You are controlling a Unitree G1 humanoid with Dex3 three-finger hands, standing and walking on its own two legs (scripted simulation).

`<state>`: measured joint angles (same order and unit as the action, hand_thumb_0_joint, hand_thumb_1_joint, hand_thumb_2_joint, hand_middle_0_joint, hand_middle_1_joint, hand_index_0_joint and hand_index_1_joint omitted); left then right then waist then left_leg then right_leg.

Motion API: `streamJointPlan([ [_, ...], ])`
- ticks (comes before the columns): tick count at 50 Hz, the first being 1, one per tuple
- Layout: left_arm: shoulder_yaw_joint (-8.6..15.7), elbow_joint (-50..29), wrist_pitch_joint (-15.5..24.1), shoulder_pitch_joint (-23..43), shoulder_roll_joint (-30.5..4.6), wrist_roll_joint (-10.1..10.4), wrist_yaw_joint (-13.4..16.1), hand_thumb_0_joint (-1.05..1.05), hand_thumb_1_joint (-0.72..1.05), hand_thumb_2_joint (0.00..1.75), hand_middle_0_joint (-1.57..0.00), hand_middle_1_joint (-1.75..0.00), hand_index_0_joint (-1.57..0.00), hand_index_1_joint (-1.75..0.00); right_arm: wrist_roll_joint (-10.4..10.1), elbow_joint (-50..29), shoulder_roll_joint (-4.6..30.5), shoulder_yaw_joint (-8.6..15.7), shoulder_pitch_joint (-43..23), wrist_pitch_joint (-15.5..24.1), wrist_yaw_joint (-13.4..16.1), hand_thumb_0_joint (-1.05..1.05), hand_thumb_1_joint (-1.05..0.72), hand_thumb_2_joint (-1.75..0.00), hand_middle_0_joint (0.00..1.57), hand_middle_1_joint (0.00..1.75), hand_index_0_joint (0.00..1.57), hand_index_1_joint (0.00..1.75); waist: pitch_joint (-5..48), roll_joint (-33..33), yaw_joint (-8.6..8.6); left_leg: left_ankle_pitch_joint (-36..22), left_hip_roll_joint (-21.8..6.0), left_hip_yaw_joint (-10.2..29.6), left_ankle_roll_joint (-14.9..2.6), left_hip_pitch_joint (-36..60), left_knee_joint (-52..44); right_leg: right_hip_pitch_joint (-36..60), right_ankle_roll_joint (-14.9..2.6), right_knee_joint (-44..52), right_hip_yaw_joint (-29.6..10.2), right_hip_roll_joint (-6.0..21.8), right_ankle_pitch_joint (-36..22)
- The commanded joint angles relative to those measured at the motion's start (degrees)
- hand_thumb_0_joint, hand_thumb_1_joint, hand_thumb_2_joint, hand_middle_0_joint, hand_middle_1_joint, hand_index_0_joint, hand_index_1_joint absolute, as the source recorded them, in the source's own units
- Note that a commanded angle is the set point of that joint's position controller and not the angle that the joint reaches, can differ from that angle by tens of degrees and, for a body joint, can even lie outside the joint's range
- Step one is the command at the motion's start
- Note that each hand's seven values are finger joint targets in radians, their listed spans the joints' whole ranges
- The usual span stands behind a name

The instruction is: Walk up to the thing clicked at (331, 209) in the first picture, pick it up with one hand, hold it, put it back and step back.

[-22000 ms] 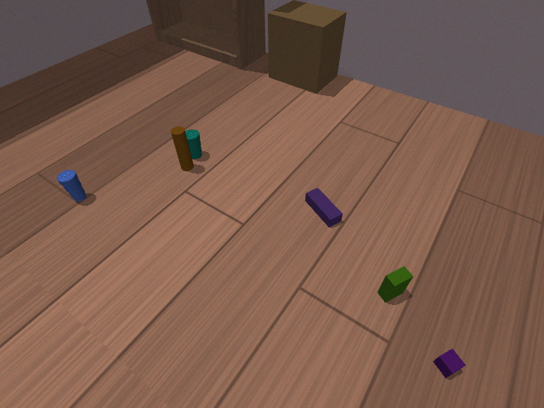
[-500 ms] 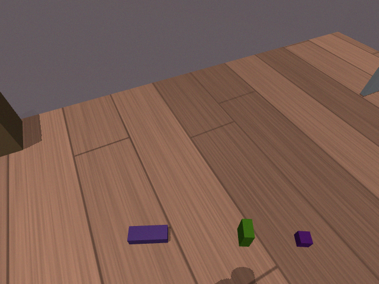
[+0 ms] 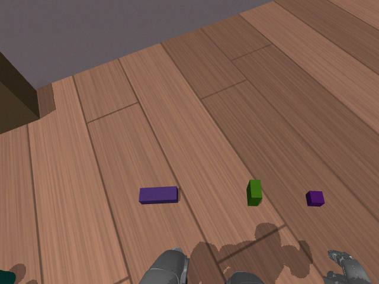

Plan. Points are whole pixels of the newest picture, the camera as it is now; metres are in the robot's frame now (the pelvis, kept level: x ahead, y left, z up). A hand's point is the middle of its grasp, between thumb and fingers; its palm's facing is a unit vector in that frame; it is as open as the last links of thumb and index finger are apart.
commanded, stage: walk up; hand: left
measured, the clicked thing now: (159, 195) +0.52 +0.27 -0.73
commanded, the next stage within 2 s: none
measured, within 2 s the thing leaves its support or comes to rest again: neither
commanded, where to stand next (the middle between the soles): +0.15 +0.02 m, yaw +4 degrees
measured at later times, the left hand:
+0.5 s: hand out of the picture -0.04 +0.30 -0.15, palm faces +0.09 -0.91 -0.39, open 7.4 cm
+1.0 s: hand out of the picture -0.17 +0.31 -0.13, palm faces +0.06 -0.89 -0.46, open 7.4 cm
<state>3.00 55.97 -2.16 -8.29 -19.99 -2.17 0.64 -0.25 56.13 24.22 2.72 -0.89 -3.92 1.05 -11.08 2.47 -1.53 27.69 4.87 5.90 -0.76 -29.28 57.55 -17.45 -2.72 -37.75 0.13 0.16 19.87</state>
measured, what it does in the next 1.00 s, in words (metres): walks backwards: left foot, then right foot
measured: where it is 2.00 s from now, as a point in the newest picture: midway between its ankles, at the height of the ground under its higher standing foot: outside the picture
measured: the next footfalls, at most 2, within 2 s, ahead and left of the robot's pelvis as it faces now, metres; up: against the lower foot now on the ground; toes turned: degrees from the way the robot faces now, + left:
left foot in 0.30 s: -0.05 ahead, +0.13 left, +0.00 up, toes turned +4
right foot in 0.68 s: -0.17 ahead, -0.10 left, +0.00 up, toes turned +3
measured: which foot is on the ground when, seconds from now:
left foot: up 0.00-0.28, down 0.30-0.72, up 0.74-0.98, down 1.00-1.00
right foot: down 0.00-0.34, up 0.36-0.66, down 0.68-1.00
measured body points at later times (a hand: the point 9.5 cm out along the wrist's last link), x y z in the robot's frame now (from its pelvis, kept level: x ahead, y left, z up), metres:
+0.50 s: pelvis -0.13 +0.02 +0.00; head -0.07 +0.04 +0.45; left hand -0.04 +0.35 -0.12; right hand +0.01 -0.28 -0.11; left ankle -0.09 +0.13 -0.73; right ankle -0.16 -0.12 -0.63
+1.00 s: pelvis -0.26 +0.02 -0.01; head -0.23 +0.00 +0.44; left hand -0.18 +0.35 -0.10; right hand -0.20 -0.30 -0.14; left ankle -0.29 +0.16 -0.73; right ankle -0.23 -0.12 -0.73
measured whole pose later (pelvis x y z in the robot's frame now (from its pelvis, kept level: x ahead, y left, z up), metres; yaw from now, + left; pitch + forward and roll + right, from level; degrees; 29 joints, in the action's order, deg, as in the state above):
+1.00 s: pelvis -0.26 +0.02 -0.01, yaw +5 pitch -2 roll -1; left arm 4.7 49.6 0.1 -10.2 -21.5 -3.2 0.5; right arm 1.4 56.0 24.0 3.5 14.4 -3.7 -1.0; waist -5.7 3.6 0.6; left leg 25.8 -0.6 4.2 1.4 -13.6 38.6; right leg -16.8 1.1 -38.2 2.2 3.3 19.5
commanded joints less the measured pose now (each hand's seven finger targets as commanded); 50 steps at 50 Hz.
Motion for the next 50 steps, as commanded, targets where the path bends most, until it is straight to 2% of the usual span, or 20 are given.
streamJointPlan([
  [1, 4.13, -8.57, 1.82, 5.01, -14.86, 0.02, 1.68, 0.0, 0.9, 0.9, -0.2, -0.3, -0.2, -0.3, -0.42, -3.5, 9.27, 1.5, 5.93, 1.29, 0.74, 0.0, -0.9, -0.9, 0.2, 0.3, 0.2, 0.3, 17.45, -10.06, 1.94, -0.88, 1.62, 2.08, 0.15, -2.14, 10.35, 14.16, -6.21, 6.77, -10.21, 12.83, -47.44],
  [8, 4.76, -9.74, 0.89, -5.65, -13.62, 1.32, 3.28, 0.0, 0.9, 0.9, -0.2, -0.3, -0.2, -0.3, 1.19, -6.76, 7.55, 0.9, 3.34, 2.11, 1.52, 0.0, -0.9, -0.9, 0.2, 0.3, 0.2, 0.3, 16.95, -11.7, -3.75, 2.79, -2.44, -0.56, 1.3, -4.06, -6.41, 27.02, -8.81, 3.66, -13.22, 16.41, -53.57],
  [11, 5.1, -11.89, 0.7, -2.54, -15.42, 1.39, 3.1, 0.0, 0.9, 0.9, -0.2, -0.3, -0.2, -0.3, 1.48, -6.4, 8.15, 1.87, 7.04, 1.86, 1.01, 0.0, -0.9, -0.9, 0.2, 0.3, 0.2, 0.3, 18.13, -12.61, -1.64, 0.27, -4.02, -3.67, 0.89, 5.33, -15.61, 20.51, -8.13, 3.01, -11.6, 16.8, -50.85],
  [14, 4.94, -14.02, 0.53, 3.52, -16.86, 1.6, 2.36, 0.0, 0.9, 0.9, -0.2, -0.3, -0.2, -0.3, 1.56, -4.41, 8.81, 3.03, 13.52, 1.48, 0.23, 0.0, -0.9, -0.9, 0.2, 0.3, 0.2, 0.3, 19.0, -11.21, 3.05, -10.66, -4.06, -6.52, -0.45, 17.53, -24.8, 7.57, -5.75, 3.36, -10.13, 15.79, -33.26],
  [15, 4.56, -14.51, 0.41, 3.86, -16.03, 1.52, 2.18, 0.0, 0.9, 0.9, -0.2, -0.3, -0.2, -0.3, 1.95, -4.77, 9.97, 3.74, 13.42, 1.43, -0.04, 0.0, -0.9, -0.9, 0.2, 0.3, 0.2, 0.3, 17.97, -7.34, 3.68, -17.29, -6.35, -3.25, -2.33, 20.26, -26.29, 1.22, -3.48, 0.84, -8.9, 13.64, -24.24],
  [16, 4.23, -14.94, 0.47, 3.48, -14.06, 1.73, 2.08, 0.0, 0.9, 0.9, -0.2, -0.3, -0.2, -0.3, 2.4, -5.91, 13.04, 4.39, 12.22, 1.39, -0.19, 0.0, -0.9, -0.9, 0.2, 0.3, 0.2, 0.3, 17.98, 3.92, 3.84, -27.37, -15.58, 9.1, -6.42, 20.51, -30.89, -4.12, -0.13, -7.21, -4.35, 6.44, -12.69],
  [17, 4.52, -14.79, 0.38, 5.14, -13.01, 2.11, 2.37, 0.0, 0.9, 0.9, -0.2, -0.3, -0.2, -0.3, 1.94, -7.25, 16.85, 4.8, 7.68, 1.17, -0.74, 0.0, -0.9, -0.9, 0.2, 0.3, 0.2, 0.3, 15.91, 14.72, 4.23, -29.5, -24.77, 19.39, -14.68, 14.73, -37.59, -6.25, 2.14, -18.26, 1.76, -4.12, 12.05],
  [18, 5.22, -14.14, 0.1, 6.5, -13.81, 1.15, 2.74, 0.0, 0.9, 0.9, -0.2, -0.3, -0.2, -0.3, 2.66, -8.22, 18.76, 5.41, 6.58, 1.47, -0.68, 0.0, -0.9, -0.9, 0.2, 0.3, 0.2, 0.3, 13.53, 14.57, 5.86, -27.12, -28.62, 26.11, -18.98, 7.64, -40.95, -4.75, 2.66, -30.43, -6.55, -5.74, 20.38],
  [22, 5.33, -9.67, -0.16, -3.17, -13.09, 2.12, 1.98, 0.0, 0.9, 0.9, -0.2, -0.3, -0.2, -0.3, 3.03, -11.11, 10.17, 3.08, -1.44, 1.65, 0.2, 0.0, -0.9, -0.9, 0.2, 0.3, 0.2, 0.3, 8.58, 3.74, -1.42, -28.43, -18.74, 7.05, -11.5, 10.44, -36.32, -10.37, 1.87, -38.03, -8.67, -5.95, 9.64],
  [30, 3.79, -9.28, 2.8, -4.35, -11.83, 2.12, 2.26, 0.0, 0.9, 0.9, -0.2, -0.3, -0.2, -0.3, 2.34, -10.77, 10.32, 3.61, 6.01, 0.3, -0.92, 0.0, -0.9, -0.9, 0.2, 0.3, 0.2, 0.3, 16.68, 10.43, 4.11, -35.6, -17.58, 4.1, -12.08, 29.02, -27.68, -3.36, 5.86, -1.19, -0.74, -0.63, 7.65],
  [33, 3.86, -5.38, 3.48, -10.97, -12.69, 1.33, 2.26, 0.0, 0.9, 0.9, -0.2, -0.3, -0.2, -0.3, 1.31, -11.18, 12.29, 4.06, 3.39, -0.9, -1.31, 0.0, -0.9, -0.9, 0.2, 0.3, 0.2, 0.3, 19.93, 7.85, 0.72, -25.53, -15.96, 2.02, -9.0, 22.89, -24.59, 8.14, 3.8, 16.4, 3.41, -2.18, -5.92],
  [34, 4.48, -4.47, 3.64, -11.55, -14.69, 0.53, 2.26, 0.0, 0.9, 0.9, -0.2, -0.3, -0.2, -0.3, 0.93, -11.21, 9.99, 3.48, 2.88, -0.96, -1.42, 0.0, -0.9, -0.9, 0.2, 0.3, 0.2, 0.3, 18.4, 3.66, 0.11, -17.35, -14.49, 2.35, -5.96, 13.31, -22.37, 12.02, 2.11, 15.83, -2.94, 0.77, -6.28],
  [35, 5.93, -5.43, 3.74, -11.36, -19.12, -0.4, 2.13, 0.0, 0.9, 0.9, -0.2, -0.3, -0.2, -0.3, 0.59, -12.43, 7.31, 2.65, 2.73, -0.72, -1.6, 0.0, -0.9, -0.9, 0.2, 0.3, 0.2, 0.3, 15.19, -10.45, -0.58, -3.77, -7.55, -0.91, -1.71, -0.48, -14.09, 13.15, -2.25, 18.56, -20.57, 11.23, 2.05],
  [36, 7.32, -8.27, 3.03, -6.48, -26.52, -0.63, 2.14, 0.0, 0.9, 0.9, -0.2, -0.3, -0.2, -0.3, 1.07, -14.2, 7.94, 3.15, -0.8, -0.98, -0.98, 0.0, -0.9, -0.9, 0.2, 0.3, 0.2, 0.3, 9.96, -19.92, -3.81, 5.95, -1.52, 1.04, 1.83, -0.63, 0.97, -2.49, -13.45, 24.03, -34.8, 25.44, 2.28],
  [37, 7.19, -10.66, 3.42, -0.13, -26.23, -0.27, 2.68, 0.0, 0.9, 0.9, -0.2, -0.3, -0.2, -0.3, 0.97, -13.28, 10.94, 4.55, 0.54, -1.5, -0.64, 0.0, -0.9, -0.9, 0.2, 0.3, 0.2, 0.3, 5.02, -18.44, -1.53, 5.14, -5.3, 8.58, 2.5, 2.02, 11.42, -11.43, -16.01, 24.95, -37.33, 28.55, 2.66],
  [39, 5.54, -11.33, 3.7, 5.71, -18.77, -0.23, 2.58, 0.0, 0.9, 0.9, -0.2, -0.3, -0.2, -0.3, 0.25, -8.75, 11.56, 4.49, 6.31, -1.01, -1.37, 0.0, -0.9, -0.9, 0.2, 0.3, 0.2, 0.3, 5.42, -7.1, 3.81, -1.32, -0.43, 9.05, 1.47, 3.54, 13.94, -6.95, -9.58, 17.11, -16.86, 17.09, -11.17],
  [41, 5.17, -10.45, 3.69, 3.91, -15.34, -0.17, 2.41, 0.0, 0.9, 0.9, -0.2, -0.3, -0.2, -0.3, 0.2, -7.83, 8.2, 3.53, 9.37, 0.13, -1.41, 0.0, -0.9, -0.9, 0.2, 0.3, 0.2, 0.3, 8.48, -9.42, 3.65, -4.35, 1.47, 4.55, 2.39, 3.83, 11.3, -2.09, -5.96, 14.55, -7.1, 9.76, -10.9],
  [46, 6.27, -10.11, 3.68, -1.63, -16.57, -1.24, 1.07, 0.0, 0.9, 0.9, -0.2, -0.3, -0.2, -0.3, 1.31, -8.01, 8.03, 2.63, 7.46, 2.39, -1.64, 0.0, -0.9, -0.9, 0.2, 0.3, 0.2, 0.3, 9.84, -17.68, -2.19, 1.75, -5.12, -2.71, 3.22, 1.67, -14.39, 12.25, -6.2, 16.92, -11.69, 11.41, 13.74],
  [49, 6.04, -10.32, 2.37, 0.48, -17.33, -0.52, 0.09, 0.0, 0.9, 0.9, -0.2, -0.3, -0.2, -0.3, 2.05, -4.86, 7.75, 3.49, 14.64, 4.09, -1.33, 0.0, -0.9, -0.9, 0.2, 0.3, 0.2, 0.3, 11.25, -16.18, 1.82, -5.35, -5.14, -6.71, 1.4, 18.55, -37.45, 5.34, -5.29, 9.43, -10.29, 12.3, 2.61],
  [50, 4.63, -9.79, 1.68, -2.54, -14.41, -0.29, 0.0, 0.0, 0.9, 0.9, -0.2, -0.3, -0.2, -0.3, 2.54, -3.17, 8.32, 4.24, 15.83, 4.65, -1.03, 0.0, -0.9, -0.9, 0.2, 0.3, 0.2, 0.3, 11.87, -7.92, 1.6, -9.47, -2.93, -5.51, 1.5, 25.75, -40.31, 0.5, -3.14, 1.21, -6.67, 8.6, 1.4],
])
